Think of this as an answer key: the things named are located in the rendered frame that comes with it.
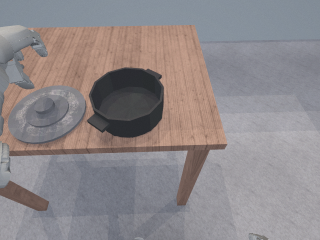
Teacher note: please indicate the knob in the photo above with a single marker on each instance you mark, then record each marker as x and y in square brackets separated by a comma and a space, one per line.
[44, 105]

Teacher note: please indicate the pot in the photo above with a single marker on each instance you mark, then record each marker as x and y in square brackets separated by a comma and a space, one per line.
[127, 102]

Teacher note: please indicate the left robot forearm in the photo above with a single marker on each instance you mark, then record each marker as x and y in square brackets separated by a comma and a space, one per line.
[6, 55]

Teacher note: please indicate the robot left hand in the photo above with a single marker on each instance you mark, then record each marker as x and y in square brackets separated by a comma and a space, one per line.
[21, 37]

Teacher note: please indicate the robot left upper arm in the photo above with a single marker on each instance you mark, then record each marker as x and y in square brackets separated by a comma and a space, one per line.
[5, 162]

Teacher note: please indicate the table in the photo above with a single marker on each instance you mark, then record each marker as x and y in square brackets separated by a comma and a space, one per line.
[79, 56]

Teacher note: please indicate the lid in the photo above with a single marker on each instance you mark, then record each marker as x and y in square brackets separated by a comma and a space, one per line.
[25, 124]

